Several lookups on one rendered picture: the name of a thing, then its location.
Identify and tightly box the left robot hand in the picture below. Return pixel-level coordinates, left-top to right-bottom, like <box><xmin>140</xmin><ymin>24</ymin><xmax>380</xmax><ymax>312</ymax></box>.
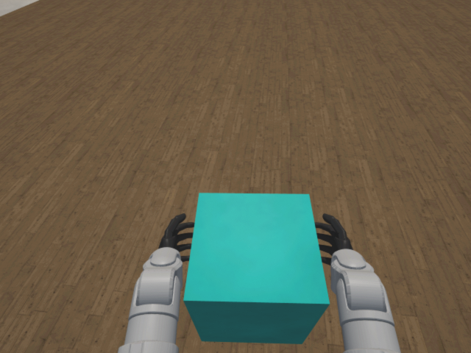
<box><xmin>159</xmin><ymin>213</ymin><xmax>195</xmax><ymax>262</ymax></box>

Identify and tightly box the robot right forearm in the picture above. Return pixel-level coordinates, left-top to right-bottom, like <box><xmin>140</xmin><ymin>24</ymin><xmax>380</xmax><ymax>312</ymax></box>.
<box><xmin>330</xmin><ymin>249</ymin><xmax>401</xmax><ymax>353</ymax></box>

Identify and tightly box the robot left forearm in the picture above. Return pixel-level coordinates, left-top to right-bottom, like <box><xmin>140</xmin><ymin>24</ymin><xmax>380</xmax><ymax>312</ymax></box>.
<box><xmin>118</xmin><ymin>247</ymin><xmax>183</xmax><ymax>353</ymax></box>

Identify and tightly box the carton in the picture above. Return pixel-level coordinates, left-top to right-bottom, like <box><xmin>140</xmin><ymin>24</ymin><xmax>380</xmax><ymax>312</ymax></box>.
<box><xmin>183</xmin><ymin>193</ymin><xmax>330</xmax><ymax>344</ymax></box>

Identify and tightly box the right robot hand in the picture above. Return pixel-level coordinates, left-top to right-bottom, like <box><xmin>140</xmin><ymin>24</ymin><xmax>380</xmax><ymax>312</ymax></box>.
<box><xmin>314</xmin><ymin>213</ymin><xmax>353</xmax><ymax>265</ymax></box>

